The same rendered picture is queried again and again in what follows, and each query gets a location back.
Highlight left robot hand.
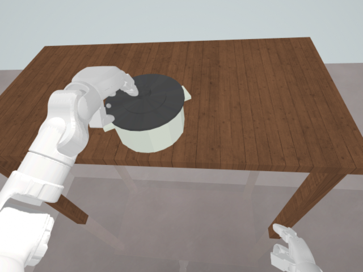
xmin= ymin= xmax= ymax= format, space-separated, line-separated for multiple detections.
xmin=71 ymin=66 xmax=138 ymax=128

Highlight left robot forearm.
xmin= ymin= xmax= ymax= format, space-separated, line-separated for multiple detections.
xmin=0 ymin=81 xmax=101 ymax=211

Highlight pot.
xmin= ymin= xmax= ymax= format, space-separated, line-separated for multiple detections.
xmin=103 ymin=86 xmax=191 ymax=153

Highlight table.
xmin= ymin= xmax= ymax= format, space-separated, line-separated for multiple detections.
xmin=0 ymin=37 xmax=363 ymax=239

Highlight lid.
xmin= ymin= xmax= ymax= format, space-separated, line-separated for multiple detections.
xmin=104 ymin=74 xmax=185 ymax=131

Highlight left robot upper arm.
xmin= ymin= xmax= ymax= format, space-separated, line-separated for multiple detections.
xmin=0 ymin=202 xmax=54 ymax=272

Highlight right robot hand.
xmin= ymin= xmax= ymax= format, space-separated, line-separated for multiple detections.
xmin=271 ymin=223 xmax=315 ymax=272

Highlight knob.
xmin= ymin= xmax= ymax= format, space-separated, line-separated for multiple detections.
xmin=136 ymin=84 xmax=151 ymax=99

